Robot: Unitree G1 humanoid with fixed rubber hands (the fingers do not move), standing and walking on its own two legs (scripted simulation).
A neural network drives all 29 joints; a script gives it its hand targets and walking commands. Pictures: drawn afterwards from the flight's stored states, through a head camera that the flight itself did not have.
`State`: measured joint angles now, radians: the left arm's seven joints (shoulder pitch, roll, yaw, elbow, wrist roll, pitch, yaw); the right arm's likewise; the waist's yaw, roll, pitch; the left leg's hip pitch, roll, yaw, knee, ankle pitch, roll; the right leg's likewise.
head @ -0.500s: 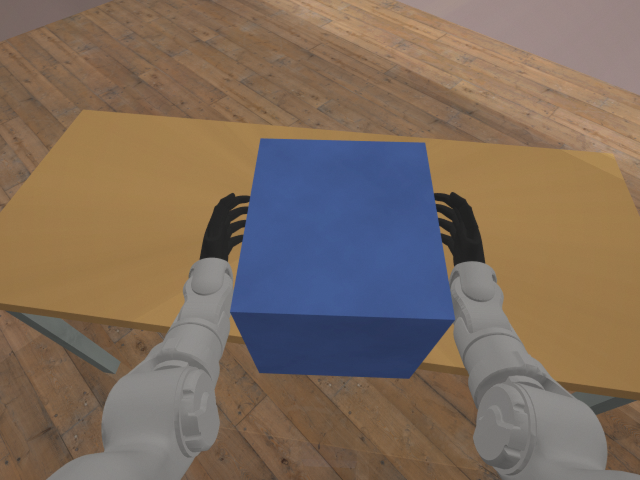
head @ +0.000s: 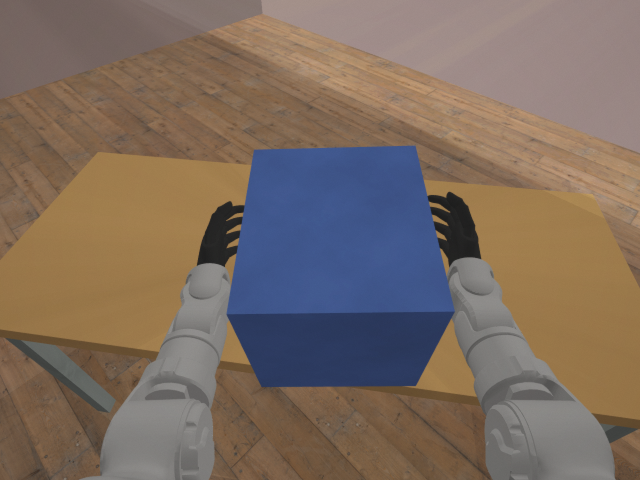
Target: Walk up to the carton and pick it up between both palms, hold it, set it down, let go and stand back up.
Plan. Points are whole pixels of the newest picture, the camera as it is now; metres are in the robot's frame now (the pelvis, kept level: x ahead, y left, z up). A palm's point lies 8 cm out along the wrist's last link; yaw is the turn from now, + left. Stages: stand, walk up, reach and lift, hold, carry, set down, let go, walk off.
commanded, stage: reach and lift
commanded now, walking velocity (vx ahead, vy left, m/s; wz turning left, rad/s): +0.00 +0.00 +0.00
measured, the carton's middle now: (336, 269) +0.41 +0.00 +0.01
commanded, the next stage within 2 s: hold in 1.66 s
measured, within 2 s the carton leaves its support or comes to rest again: neither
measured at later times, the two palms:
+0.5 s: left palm (198, 255) +0.35 +0.17 +0.12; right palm (474, 251) +0.35 -0.16 +0.12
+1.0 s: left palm (194, 245) +0.34 +0.17 +0.15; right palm (483, 247) +0.35 -0.16 +0.14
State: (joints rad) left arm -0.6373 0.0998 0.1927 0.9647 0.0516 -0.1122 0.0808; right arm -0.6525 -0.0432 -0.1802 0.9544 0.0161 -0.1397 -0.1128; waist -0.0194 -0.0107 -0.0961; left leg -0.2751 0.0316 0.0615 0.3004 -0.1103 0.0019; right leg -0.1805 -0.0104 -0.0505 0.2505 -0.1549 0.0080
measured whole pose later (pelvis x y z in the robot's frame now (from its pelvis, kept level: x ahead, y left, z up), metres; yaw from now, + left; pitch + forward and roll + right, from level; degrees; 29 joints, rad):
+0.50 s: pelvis -0.01 +0.00 +0.00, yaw +1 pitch -4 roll +0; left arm -0.51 0.02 0.27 0.38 0.21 0.36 -0.02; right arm -0.58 -0.05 -0.09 0.69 0.08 0.10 -0.13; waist -0.04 -0.06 0.01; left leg -0.10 0.02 0.04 0.28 -0.10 0.00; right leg -0.01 -0.01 -0.05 0.26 -0.17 0.00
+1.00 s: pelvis -0.01 +0.00 +0.00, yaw +1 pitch -6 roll +0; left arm -0.50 0.01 0.27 0.19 0.24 0.52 -0.04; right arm -0.57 -0.06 -0.08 0.59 0.12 0.19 -0.12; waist -0.06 -0.06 0.03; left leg -0.07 0.02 0.04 0.29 -0.11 0.00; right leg 0.01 -0.02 -0.05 0.27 -0.18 0.01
